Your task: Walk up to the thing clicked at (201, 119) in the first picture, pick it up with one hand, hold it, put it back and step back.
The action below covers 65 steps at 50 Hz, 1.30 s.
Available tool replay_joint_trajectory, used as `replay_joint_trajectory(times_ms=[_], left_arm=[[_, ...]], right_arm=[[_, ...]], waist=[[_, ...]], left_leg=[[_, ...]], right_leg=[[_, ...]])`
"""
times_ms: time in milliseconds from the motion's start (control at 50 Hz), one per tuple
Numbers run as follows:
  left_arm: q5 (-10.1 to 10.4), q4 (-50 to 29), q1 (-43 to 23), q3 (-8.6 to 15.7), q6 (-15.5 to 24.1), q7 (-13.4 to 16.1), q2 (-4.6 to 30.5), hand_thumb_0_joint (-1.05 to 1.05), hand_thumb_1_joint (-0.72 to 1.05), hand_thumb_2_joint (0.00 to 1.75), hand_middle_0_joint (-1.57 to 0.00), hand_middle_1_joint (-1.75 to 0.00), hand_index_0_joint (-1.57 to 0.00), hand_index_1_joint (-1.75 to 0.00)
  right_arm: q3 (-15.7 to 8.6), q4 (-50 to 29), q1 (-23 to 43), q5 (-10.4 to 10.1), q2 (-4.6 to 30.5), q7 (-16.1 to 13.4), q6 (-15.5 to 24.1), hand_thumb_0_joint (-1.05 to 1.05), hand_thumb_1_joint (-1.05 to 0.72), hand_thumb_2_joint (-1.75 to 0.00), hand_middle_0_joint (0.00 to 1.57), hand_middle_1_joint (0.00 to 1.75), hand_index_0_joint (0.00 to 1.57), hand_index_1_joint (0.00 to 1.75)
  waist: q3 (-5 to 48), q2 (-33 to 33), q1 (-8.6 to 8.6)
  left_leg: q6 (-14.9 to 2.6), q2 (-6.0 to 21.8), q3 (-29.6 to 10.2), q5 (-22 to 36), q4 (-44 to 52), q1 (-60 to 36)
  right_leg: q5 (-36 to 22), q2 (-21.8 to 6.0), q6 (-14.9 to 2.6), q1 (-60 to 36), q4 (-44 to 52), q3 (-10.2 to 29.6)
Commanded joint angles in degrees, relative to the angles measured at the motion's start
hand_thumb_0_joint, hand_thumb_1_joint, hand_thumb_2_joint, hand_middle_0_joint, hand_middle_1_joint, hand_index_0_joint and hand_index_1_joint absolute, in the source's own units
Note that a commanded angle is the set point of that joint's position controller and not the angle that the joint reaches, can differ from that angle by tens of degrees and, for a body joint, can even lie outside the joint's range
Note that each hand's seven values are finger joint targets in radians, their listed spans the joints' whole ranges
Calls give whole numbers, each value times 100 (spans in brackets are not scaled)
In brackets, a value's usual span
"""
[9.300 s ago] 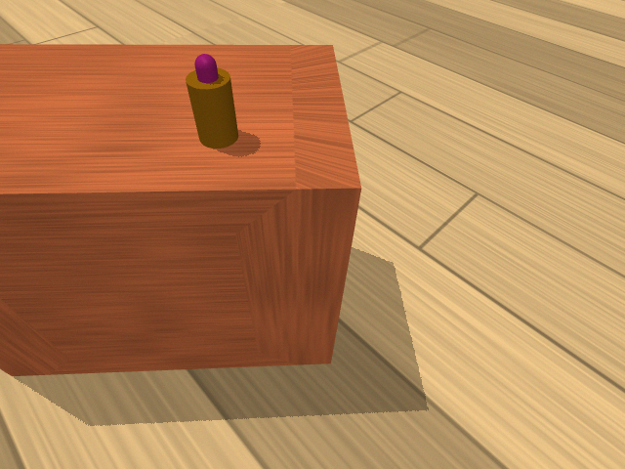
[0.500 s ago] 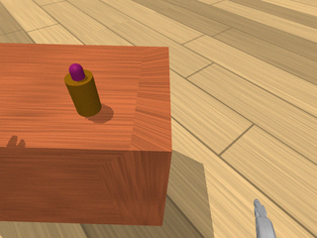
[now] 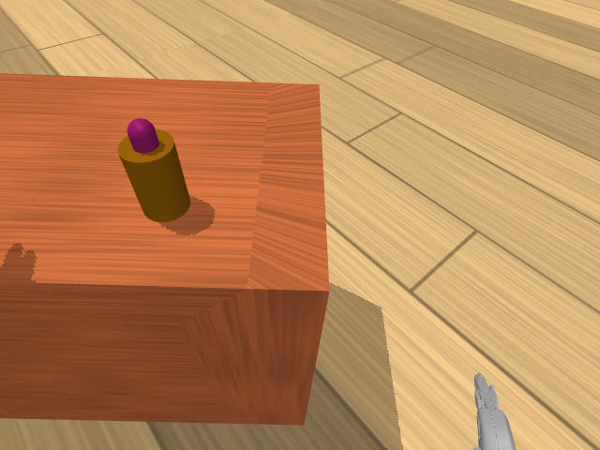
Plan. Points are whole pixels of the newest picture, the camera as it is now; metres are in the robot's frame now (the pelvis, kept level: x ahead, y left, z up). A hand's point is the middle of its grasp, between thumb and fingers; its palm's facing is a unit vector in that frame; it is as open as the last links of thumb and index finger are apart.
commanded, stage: go down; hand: left
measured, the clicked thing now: (153, 167) +0.48 +0.22 +0.11
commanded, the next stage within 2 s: approach in 1.20 s
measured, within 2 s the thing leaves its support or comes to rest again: neither
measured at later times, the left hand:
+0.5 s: hand out of the picture +0.34 +0.40 +0.21, palm faces +0.24 -0.97 -0.02, open 17.7 cm
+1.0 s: hand out of the picture +0.35 +0.40 +0.21, palm faces +0.22 -0.98 -0.01, open 17.7 cm
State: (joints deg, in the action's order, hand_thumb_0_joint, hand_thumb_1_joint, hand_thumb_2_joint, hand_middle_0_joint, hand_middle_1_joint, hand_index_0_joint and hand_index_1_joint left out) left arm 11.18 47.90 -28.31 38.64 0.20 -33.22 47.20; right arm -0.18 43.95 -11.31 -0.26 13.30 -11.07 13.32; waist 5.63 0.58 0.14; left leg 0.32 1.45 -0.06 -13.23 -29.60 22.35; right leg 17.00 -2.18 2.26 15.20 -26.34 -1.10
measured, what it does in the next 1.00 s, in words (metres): stands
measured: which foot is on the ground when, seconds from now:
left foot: down 0.00-1.00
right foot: down 0.00-1.00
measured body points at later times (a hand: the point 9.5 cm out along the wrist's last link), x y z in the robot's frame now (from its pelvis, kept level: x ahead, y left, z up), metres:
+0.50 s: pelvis +0.00 +0.00 +0.00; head +0.02 +0.01 +0.45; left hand +0.32 +0.45 +0.21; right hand +0.16 -0.26 -0.08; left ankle +0.02 +0.12 -0.74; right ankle -0.04 -0.15 -0.74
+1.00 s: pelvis +0.00 +0.00 +0.00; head +0.02 +0.01 +0.45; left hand +0.33 +0.45 +0.21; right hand +0.16 -0.26 -0.08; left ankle +0.02 +0.12 -0.74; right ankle -0.04 -0.15 -0.74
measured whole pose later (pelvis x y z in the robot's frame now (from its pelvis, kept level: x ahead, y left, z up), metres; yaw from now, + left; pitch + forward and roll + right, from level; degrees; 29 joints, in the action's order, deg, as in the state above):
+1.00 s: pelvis +0.00 +0.00 +0.00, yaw +0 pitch +8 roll -1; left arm 10.3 56.1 -35.1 37.6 -5.8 -36.3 52.7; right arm 1.3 39.4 -12.7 -0.9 13.9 -12.2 12.5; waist 7.1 0.3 1.7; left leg 0.0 1.6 0.2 -14.0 -31.1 25.2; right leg 17.1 -2.0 2.5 17.7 -26.7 -0.8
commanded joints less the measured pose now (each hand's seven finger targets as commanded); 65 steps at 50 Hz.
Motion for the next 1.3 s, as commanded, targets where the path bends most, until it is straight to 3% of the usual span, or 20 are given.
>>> replay_joint_trajectory(times_ms=[0,160,320,360,500,540,560,620,700,720,780,820,960,1000,1040,1100,1180,1220,1260,1280], left_arm=[[176,-1129,-2019,375,267,-32,2479,0,-61,4,-5,-2,-4,-3],[126,-973,-2108,479,150,-90,2737,0,-58,4,-5,-1,-4,-2],[96,-658,-2320,454,-2,-154,2876,0,-58,4,-4,-1,-4,-2],[76,-640,-2371,365,-28,-179,2842,0,-58,4,-4,-2,-4,-3],[63,-566,-2936,136,-115,-245,2850,0,-58,3,-4,-2,-4,-2],[74,-156,-2608,309,-177,-244,3028,0,-60,3,-4,-2,-4,-3],[57,-304,-2859,67,-179,-266,2893,0,-58,3,-4,-2,-4,-3],[74,-97,-2672,220,-166,-285,3019,0,-59,3,-5,-2,-5,-3],[81,-450,-3105,66,-129,-324,2936,0,-59,3,-5,-2,-4,-2],[69,-224,-2862,292,-161,-293,3116,0,-58,3,-4,-2,-4,-3],[22,-429,-2916,243,-213,-231,3100,0,-58,3,-4,-2,-4,-3],[68,-456,-2815,238,-253,-228,3004,0,-57,3,-4,-2,-4,-3],[107,-642,-2672,125,-228,-333,2784,0,-59,1,-5,-3,-5,-3],[117,-470,-2394,395,-251,-291,3007,0,-57,3,-4,-3,-4,-3],[142,-720,-2581,279,-218,-299,2834,0,-55,3,-4,-3,-4,-3],[151,-653,-2456,436,-258,-286,2989,0,-54,3,-4,-2,-4,-2],[95,-619,-2544,200,-284,-294,2764,0,-55,2,-5,-2,-5,-2],[133,-594,-2515,306,-273,-303,2840,0,-58,1,-5,-3,-5,-3],[146,-717,-2766,3,-251,-340,2546,0,-55,1,-5,-2,-5,-2],[158,-616,-2598,225,-247,-317,2745,0,-57,9,-6,-7,-4,-10]], right_arm=[[-221,-687,451,11,832,-77,320,0,52,-6,5,5,5,5],[-228,-797,509,18,890,-111,310,0,52,-6,5,5,5,5],[-331,-933,470,6,1050,-144,295,0,52,-6,5,5,5,5],[-94,-804,441,-5,823,-119,266,0,52,-6,5,5,5,5],[-37,-762,276,-11,711,-144,250,0,53,-6,5,5,5,5],[-330,-1218,563,-20,1179,-205,299,0,53,-6,5,5,5,5],[-82,-600,206,-21,803,-160,226,0,53,-6,5,5,5,5],[-254,-1056,424,-41,1049,-186,255,0,53,-6,5,5,5,5],[23,-874,293,-48,701,-163,200,0,53,-6,5,5,5,5],[-181,-1412,580,-44,1042,-210,252,0,53,-6,5,5,5,5],[13,-1150,370,-30,793,-184,193,0,53,-6,5,5,5,5],[-214,-1052,198,-41,970,-204,194,0,53,-6,5,5,5,5],[-127,-1146,156,-59,861,-162,184,0,52,-6,5,5,5,5],[-300,-1324,245,-49,1102,-190,209,0,53,-5,5,5,5,5],[8,-1365,307,-67,777,-151,201,0,53,-5,5,5,5,5],[-184,-1278,173,-45,996,-193,195,0,53,-6,5,5,5,5],[-103,-1219,340,-40,867,-186,203,0,52,-6,5,5,5,5],[-308,-1228,171,-45,1085,-208,216,0,52,-6,5,5,5,5],[-10,-1119,205,-58,727,-148,207,0,52,-5,5,5,5,5],[-282,-1366,226,-44,1046,-198,240,0,53,-5,5,5,5,5]], waist=[[1358,880,-1],[1660,797,-3],[1593,802,112],[1491,1021,42],[1453,977,127],[1581,691,179],[1305,933,117],[1569,728,113],[1602,1036,79],[1793,809,109],[1730,1022,49],[1690,1055,120],[1521,942,64],[1635,790,44],[1609,971,-19],[1718,904,63],[1448,878,67],[1506,962,152],[1384,1022,113],[1582,842,167]], left_leg=[[-108,-119,-11,1591,164,-1697],[-163,-141,-6,2215,15,-1788],[-137,-110,-27,2038,52,-1749],[-116,-118,-30,1994,83,-1703],[-159,-175,10,1476,96,-1587],[-174,-158,-9,1499,76,-1589],[-164,-184,-2,1429,111,-1438],[-174,-154,-29,1589,57,-1527],[-160,-143,-22,1738,33,-1592],[-168,-133,-34,1714,11,-1632],[-164,-153,-11,1698,18,-1603],[-146,-132,-16,1724,20,-1670],[-150,-118,-29,1830,-1,-1616],[-160,-122,-36,1716,19,-1567],[-138,-111,-47,1837,11,-1608],[-164,-119,-44,2083,-73,-1701],[-169,-140,-38,1751,-14,-1536],[-139,-105,-54,1631,6,-1650],[-133,-108,-62,1578,24,-1582],[-165,-127,-48,1709,-46,-1682]], right_leg=[[-1390,289,-234,519,293,-262],[-1921,256,-179,357,240,-244],[-1719,278,-208,503,258,-256],[-1626,269,-234,550,265,-256],[-1370,258,-221,647,332,-206],[-1422,254,-200,550,318,-216],[-1361,261,-231,672,317,-217],[-1441,266,-212,569,287,-225],[-1501,271,-232,640,248,-223],[-1499,266,-211,545,252,-227],[-1480,258,-231,584,265,-209],[-1489,276,-235,631,258,-228],[-1521,287,-235,700,226,-246],[-1448,280,-232,591,239,-241],[-1496,286,-253,593,188,-260],[-1716,271,-211,539,193,-248],[-1500,264,-223,655,216,-235],[-1369,279,-234,714,210,-247],[-1293,292,-257,831,214,-263],[-1454,272,-219,749,204,-241]])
